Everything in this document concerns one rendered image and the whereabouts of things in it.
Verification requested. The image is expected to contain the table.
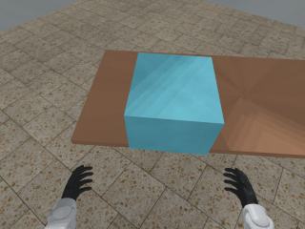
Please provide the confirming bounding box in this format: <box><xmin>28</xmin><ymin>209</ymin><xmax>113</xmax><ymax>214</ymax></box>
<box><xmin>71</xmin><ymin>50</ymin><xmax>305</xmax><ymax>159</ymax></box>

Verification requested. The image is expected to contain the carton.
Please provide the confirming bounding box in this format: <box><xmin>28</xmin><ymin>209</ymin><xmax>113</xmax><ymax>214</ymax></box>
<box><xmin>124</xmin><ymin>52</ymin><xmax>225</xmax><ymax>156</ymax></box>

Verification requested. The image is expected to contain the left robot hand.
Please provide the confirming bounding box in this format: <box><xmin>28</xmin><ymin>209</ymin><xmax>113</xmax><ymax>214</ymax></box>
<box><xmin>61</xmin><ymin>165</ymin><xmax>93</xmax><ymax>201</ymax></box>

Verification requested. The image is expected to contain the left robot forearm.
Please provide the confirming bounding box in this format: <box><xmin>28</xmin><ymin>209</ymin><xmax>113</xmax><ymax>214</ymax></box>
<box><xmin>44</xmin><ymin>198</ymin><xmax>77</xmax><ymax>229</ymax></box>

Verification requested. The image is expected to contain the right robot hand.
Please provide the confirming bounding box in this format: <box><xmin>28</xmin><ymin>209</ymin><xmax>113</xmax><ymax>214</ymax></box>
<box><xmin>223</xmin><ymin>168</ymin><xmax>258</xmax><ymax>208</ymax></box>

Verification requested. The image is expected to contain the right robot forearm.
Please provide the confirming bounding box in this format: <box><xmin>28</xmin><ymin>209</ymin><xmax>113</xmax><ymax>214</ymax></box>
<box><xmin>242</xmin><ymin>203</ymin><xmax>275</xmax><ymax>229</ymax></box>

